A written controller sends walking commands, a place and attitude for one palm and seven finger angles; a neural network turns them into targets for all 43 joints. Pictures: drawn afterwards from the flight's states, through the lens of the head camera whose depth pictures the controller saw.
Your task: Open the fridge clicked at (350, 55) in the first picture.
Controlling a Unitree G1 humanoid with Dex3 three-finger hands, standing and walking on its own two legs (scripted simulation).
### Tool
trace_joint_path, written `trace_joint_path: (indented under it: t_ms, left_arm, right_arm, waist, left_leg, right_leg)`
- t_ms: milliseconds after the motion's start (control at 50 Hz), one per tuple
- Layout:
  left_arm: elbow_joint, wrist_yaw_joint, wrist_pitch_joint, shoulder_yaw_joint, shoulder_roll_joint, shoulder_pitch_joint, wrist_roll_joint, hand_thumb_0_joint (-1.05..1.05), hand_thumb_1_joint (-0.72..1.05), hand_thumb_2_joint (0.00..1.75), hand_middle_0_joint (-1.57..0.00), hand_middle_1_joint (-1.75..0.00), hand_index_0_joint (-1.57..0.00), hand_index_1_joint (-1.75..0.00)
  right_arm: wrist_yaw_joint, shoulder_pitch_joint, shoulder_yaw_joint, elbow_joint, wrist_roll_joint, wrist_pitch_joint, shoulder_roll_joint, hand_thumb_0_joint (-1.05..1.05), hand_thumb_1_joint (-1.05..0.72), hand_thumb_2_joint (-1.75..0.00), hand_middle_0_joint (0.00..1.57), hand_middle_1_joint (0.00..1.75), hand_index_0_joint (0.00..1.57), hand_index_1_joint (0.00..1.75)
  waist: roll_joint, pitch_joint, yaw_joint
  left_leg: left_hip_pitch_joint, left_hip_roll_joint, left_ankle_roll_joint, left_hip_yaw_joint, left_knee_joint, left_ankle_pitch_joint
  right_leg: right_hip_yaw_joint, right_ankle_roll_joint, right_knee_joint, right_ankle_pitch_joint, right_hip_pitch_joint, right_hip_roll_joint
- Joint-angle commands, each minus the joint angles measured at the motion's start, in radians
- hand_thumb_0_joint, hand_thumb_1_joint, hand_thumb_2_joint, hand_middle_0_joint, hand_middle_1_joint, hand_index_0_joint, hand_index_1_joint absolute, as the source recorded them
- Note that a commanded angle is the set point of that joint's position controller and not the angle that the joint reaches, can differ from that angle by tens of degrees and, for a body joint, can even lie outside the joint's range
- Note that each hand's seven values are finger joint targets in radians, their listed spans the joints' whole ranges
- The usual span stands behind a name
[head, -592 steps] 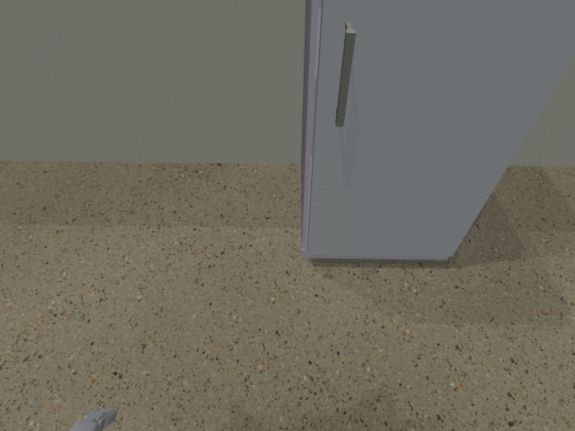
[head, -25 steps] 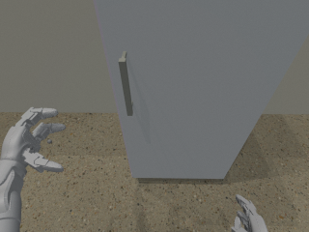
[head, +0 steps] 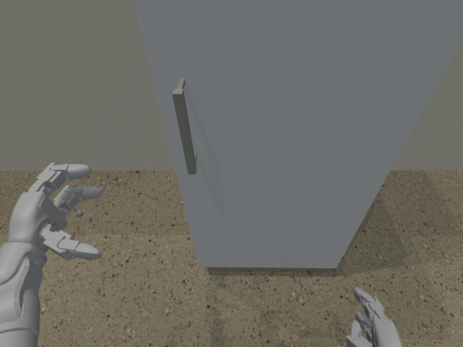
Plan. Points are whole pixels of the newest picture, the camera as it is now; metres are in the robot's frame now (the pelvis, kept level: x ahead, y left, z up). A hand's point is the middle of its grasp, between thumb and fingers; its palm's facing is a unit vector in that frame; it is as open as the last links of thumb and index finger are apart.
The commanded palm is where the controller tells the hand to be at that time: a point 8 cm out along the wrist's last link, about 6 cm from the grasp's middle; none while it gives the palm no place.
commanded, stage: move the hooked fingers beside the handle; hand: left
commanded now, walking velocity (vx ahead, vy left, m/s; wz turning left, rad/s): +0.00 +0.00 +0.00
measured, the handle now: (187, 130) +0.53 +0.16 +0.09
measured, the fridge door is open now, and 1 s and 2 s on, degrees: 0 0 0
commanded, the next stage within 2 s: none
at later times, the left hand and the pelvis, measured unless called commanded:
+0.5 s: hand (110, 188) +0.33 +0.25 +0.12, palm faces +0.09 -1.00 -0.01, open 14.0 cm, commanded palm +0.31 +0.30 +0.11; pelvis +0.00 +0.01 +0.00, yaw +0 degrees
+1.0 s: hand (135, 165) +0.40 +0.22 +0.11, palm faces +0.09 -1.00 -0.01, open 14.0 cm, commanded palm +0.37 +0.28 +0.11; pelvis +0.00 +0.01 -0.01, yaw -1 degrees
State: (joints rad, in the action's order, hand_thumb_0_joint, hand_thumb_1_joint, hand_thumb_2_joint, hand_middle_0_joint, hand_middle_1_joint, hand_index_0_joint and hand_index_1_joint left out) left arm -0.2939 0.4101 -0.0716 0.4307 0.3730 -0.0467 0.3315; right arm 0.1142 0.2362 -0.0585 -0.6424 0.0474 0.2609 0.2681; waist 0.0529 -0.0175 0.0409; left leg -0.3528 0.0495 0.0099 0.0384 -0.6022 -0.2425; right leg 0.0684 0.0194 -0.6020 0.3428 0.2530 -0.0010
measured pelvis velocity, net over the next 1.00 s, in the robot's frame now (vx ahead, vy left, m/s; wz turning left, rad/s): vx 0.00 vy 0.01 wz -0.02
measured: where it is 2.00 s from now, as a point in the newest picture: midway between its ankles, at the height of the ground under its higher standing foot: outside the picture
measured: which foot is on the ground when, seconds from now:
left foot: down 0.00-1.00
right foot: down 0.00-1.00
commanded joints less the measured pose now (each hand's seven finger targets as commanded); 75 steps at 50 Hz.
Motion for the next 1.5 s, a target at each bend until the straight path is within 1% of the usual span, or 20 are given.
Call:
trace_joint_path:
  t_ms: [0, 40, 100, 220, 240, 300, 400, 460, 520, 600, 660, 740, 900, 1020, 1080, 1120, 1240, 1300, 1340, 1480]
  left_arm:
    - [0.201, -0.01, -0.065, 0.033, 0.227, -0.337, 0.015, 0.0, -0.5, 0.3, -0.3, -1.2, -0.3, -1.2]
    - [0.189, -0.02, -0.071, 0.018, 0.222, -0.384, 0.009, 0.0, -0.5, 0.3, -0.3, -1.2, -0.3, -1.2]
    - [0.139, -0.033, -0.073, 0.068, 0.273, -0.36, -0.003, 0.0, -0.5, 0.3, -0.3, -1.2, -0.3, -1.2]
    - [0.117, -0.052, -0.084, 0.037, 0.244, -0.412, -0.015, 0.0, -0.5, 0.3, -0.3, -1.2, -0.3, -1.2]
    - [0.095, -0.056, -0.084, 0.042, 0.254, -0.418, -0.016, 0.0, -0.5, 0.3, -0.3, -1.2, -0.3, -1.2]
    - [0.087, -0.063, -0.084, 0.012, 0.225, -0.459, -0.024, 0.0, -0.5, 0.3, -0.3, -1.2, -0.3, -1.2]
    - [0.071, -0.09, -0.095, -0.024, 0.213, -0.575, -0.047, 0.0, -0.5, 0.3, -0.3, -1.2, -0.3, -1.2]
    - [0.018, -0.11, -0.105, 0.0, 0.243, -0.589, -0.055, 0.0, -0.5, 0.3, -0.3, -1.2, -0.3, -1.2]
    - [0.007, -0.117, -0.118, 0.001, 0.235, -0.592, -0.064, 0.0, -0.5, 0.3, -0.3, -1.2, -0.3, -1.2]
    - [-0.03, -0.12, -0.117, -0.044, 0.195, -0.63, -0.073, 0.0, -0.5, 0.3, -0.3, -1.2, -0.3, -1.2]
    - [-0.035, -0.137, -0.124, -0.022, 0.212, -0.625, -0.074, 0.0, -0.5, 0.3, -0.3, -1.2, -0.3, -1.2]
    - [-0.06, -0.161, -0.131, -0.052, 0.19, -0.689, -0.09, 0.0, -0.5, 0.3, -0.3, -1.2, -0.3, -1.2]
    - [-0.162, -0.18, -0.161, -0.015, 0.249, -0.791, -0.113, 0.0, -0.5, 0.3, -0.3, -1.2, -0.3, -1.2]
    - [-0.205, -0.171, -0.177, -0.076, 0.189, -0.861, -0.117, 0.0, -0.5, 0.3, -0.3, -1.2, -0.3, -1.2]
    - [-0.268, -0.179, -0.174, -0.038, 0.225, -0.853, -0.118, 0.0, -0.5, 0.3, -0.3, -1.2, -0.3, -1.2]
    - [-0.261, -0.183, -0.18, -0.052, 0.211, -0.883, -0.124, 0.0, -0.5, 0.3, -0.3, -1.2, -0.3, -1.2]
    - [-0.332, -0.195, -0.211, -0.006, 0.297, -0.991, -0.146, 0.0, -0.5, 0.3, -0.3, -1.2, -0.3, -1.2]
    - [-0.362, -0.187, -0.23, -0.041, 0.269, -1.046, -0.153, 0.0, -0.5, 0.3, -0.3, -1.2, -0.3, -1.2]
    - [-0.412, -0.185, -0.239, -0.038, 0.273, -1.054, -0.153, 0.0, -0.5, 0.3, -0.3, -1.2, -0.3, -1.2]
    - [-0.501, -0.197, -0.249, -0.036, 0.275, -1.122, -0.171, 0.0, -0.5, 0.3, -0.3, -1.2, -0.3, -1.2]
  right_arm:
    - [0.019, -0.093, 0.043, 0.141, 0.001, 0.061, 0.124, 0.0, -0.9, -0.9, 0.2, 0.3, 0.2, 0.3]
    - [0.023, -0.09, 0.044, 0.133, 0.0, 0.06, 0.125, 0.0, -0.9, -0.9, 0.2, 0.3, 0.2, 0.3]
    - [0.021, -0.083, 0.046, 0.131, -0.003, 0.054, 0.128, 0.0, -0.9, -0.9, 0.2, 0.3, 0.2, 0.3]
    - [0.011, -0.078, 0.046, 0.137, -0.002, 0.045, 0.124, 0.0, -0.9, -0.9, 0.2, 0.3, 0.2, 0.3]
    - [0.009, -0.073, 0.046, 0.133, -0.004, 0.042, 0.127, 0.0, -0.9, -0.9, 0.2, 0.3, 0.2, 0.3]
    - [0.005, -0.072, 0.048, 0.137, 0.0, 0.037, 0.126, 0.0, -0.9, -0.9, 0.2, 0.3, 0.2, 0.3]
    - [0.005, -0.052, 0.051, 0.128, -0.002, 0.026, 0.13, 0.0, -0.9, -0.9, 0.2, 0.3, 0.2, 0.3]
    - [0.003, -0.04, 0.053, 0.119, -0.005, 0.018, 0.136, 0.0, -0.9, -0.9, 0.2, 0.3, 0.2, 0.3]
    - [-0.003, -0.026, 0.058, 0.116, -0.008, 0.009, 0.134, 0.0, -0.9, -0.9, 0.2, 0.3, 0.2, 0.3]
    - [-0.011, -0.015, 0.059, 0.114, -0.005, -0.004, 0.133, 0.0, -0.9, -0.9, 0.2, 0.3, 0.2, 0.3]
    - [-0.017, -0.005, 0.066, 0.115, -0.009, -0.009, 0.137, 0.0, -0.9, -0.9, 0.2, 0.3, 0.2, 0.3]
    - [-0.02, 0.01, 0.066, 0.106, -0.01, -0.023, 0.138, 0.0, -0.9, -0.9, 0.2, 0.3, 0.2, 0.3]
    - [-0.021, 0.038, 0.069, 0.087, -0.016, -0.056, 0.141, 0.0, -0.9, -0.9, 0.2, 0.3, 0.2, 0.3]
    - [-0.032, 0.062, 0.074, 0.085, -0.013, -0.073, 0.14, 0.0, -0.9, -0.9, 0.2, 0.3, 0.2, 0.3]
    - [-0.034, 0.083, 0.08, 0.08, -0.016, -0.087, 0.149, 0.0, -0.9, -0.9, 0.2, 0.3, 0.2, 0.3]
    - [-0.039, 0.086, 0.081, 0.087, -0.016, -0.093, 0.146, 0.0, -0.9, -0.9, 0.2, 0.3, 0.2, 0.3]
    - [-0.038, 0.115, 0.082, 0.073, -0.022, -0.118, 0.153, 0.0, -0.9, -0.9, 0.2, 0.3, 0.2, 0.3]
    - [-0.041, 0.127, 0.082, 0.066, -0.021, -0.125, 0.15, 0.0, -0.9, -0.9, 0.2, 0.3, 0.2, 0.3]
    - [-0.042, 0.144, 0.085, 0.058, -0.024, -0.128, 0.154, 0.0, -0.9, -0.9, 0.2, 0.3, 0.2, 0.3]
    - [-0.055, 0.183, 0.09, 0.049, -0.03, -0.152, 0.16, 0.0, -0.9, -0.9, 0.2, 0.3, 0.2, 0.3]
  waist:
    - [0.016, -0.154, -0.019]
    - [-0.026, -0.155, -0.028]
    - [-0.016, -0.188, -0.009]
    - [0.012, -0.21, -0.011]
    - [-0.049, -0.194, -0.015]
    - [0.011, -0.2, -0.019]
    - [0.023, -0.218, -0.038]
    - [-0.036, -0.223, -0.038]
    - [0.01, -0.275, -0.028]
    - [0.01, -0.238, -0.047]
    - [-0.016, -0.265, -0.035]
    - [-0.042, -0.254, -0.053]
    - [-0.009, -0.291, -0.06]
    - [0.017, -0.309, -0.082]
    - [-0.059, -0.316, -0.079]
    - [-0.019, -0.33, -0.079]
    - [-0.047, -0.329, -0.096]
    - [0.025, -0.351, -0.11]
    - [-0.035, -0.354, -0.118]
    - [-0.008, -0.392, -0.126]
  left_leg:
    - [0.161, -0.042, -0.042, -0.031, 0.072, 0.052]
    - [0.159, -0.039, -0.046, -0.031, 0.067, 0.042]
    - [0.145, -0.043, -0.043, -0.03, 0.069, 0.055]
    - [0.152, -0.041, -0.041, -0.029, 0.069, 0.068]
    - [0.135, -0.038, -0.044, -0.032, 0.066, 0.066]
    - [0.139, -0.039, -0.039, -0.03, 0.07, 0.05]
    - [0.147, -0.038, -0.041, -0.039, 0.066, 0.035]
    - [0.124, -0.036, -0.044, -0.041, 0.062, 0.035]
    - [0.153, -0.037, -0.04, -0.038, 0.055, 0.083]
    - [0.133, -0.034, -0.04, -0.034, 0.051, 0.084]
    - [0.132, -0.033, -0.042, -0.034, 0.045, 0.092]
    - [0.12, -0.03, -0.043, -0.038, 0.042, 0.082]
    - [0.108, -0.034, -0.043, -0.03, 0.022, 0.092]
    - [0.122, -0.033, -0.042, -0.031, 0.0, 0.129]
    - [0.083, -0.032, -0.045, -0.026, -0.006, 0.129]
    - [0.094, -0.034, -0.045, -0.026, -0.013, 0.137]
    - [0.042, -0.035, -0.052, -0.022, -0.036, 0.112]
    - [0.069, -0.033, -0.046, -0.027, -0.044, 0.113]
    - [0.055, -0.029, -0.05, -0.032, -0.054, 0.106]
    - [0.047, -0.027, -0.046, -0.039, -0.075, 0.136]
  right_leg:
    - [-0.045, -0.016, 0.12, -0.194, 0.084, 0.011]
    - [-0.049, -0.018, 0.126, -0.18, 0.09, 0.01]
    - [-0.051, -0.015, 0.116, -0.196, 0.063, 0.005]
    - [-0.048, -0.011, 0.105, -0.213, 0.064, 0.007]
    - [-0.047, -0.013, 0.108, -0.212, 0.063, 0.009]
    - [-0.046, -0.01, 0.101, -0.194, 0.081, 0.008]
    - [-0.047, -0.007, 0.098, -0.171, 0.104, 0.009]
    - [-0.048, -0.009, 0.095, -0.172, 0.095, 0.01]
    - [-0.044, -0.003, 0.077, -0.222, 0.079, 0.012]
    - [-0.041, -0.005, 0.072, -0.233, 0.104, 0.014]
    - [-0.044, -0.005, 0.069, -0.242, 0.093, 0.014]
    - [-0.041, -0.006, 0.066, -0.226, 0.112, 0.018]
    - [-0.052, -0.004, 0.051, -0.249, 0.114, 0.017]
    - [-0.048, -0.003, 0.035, -0.285, 0.147, 0.02]
    - [-0.048, -0.008, 0.029, -0.302, 0.13, 0.02]
    - [-0.049, -0.005, 0.022, -0.305, 0.141, 0.021]
    - [-0.063, -0.009, 0.012, -0.294, 0.15, 0.022]
    - [-0.059, -0.004, 0.004, -0.278, 0.189, 0.024]
    - [-0.057, -0.006, 0.001, -0.271, 0.194, 0.029]
    - [-0.049, -0.005, -0.024, -0.28, 0.231, 0.032]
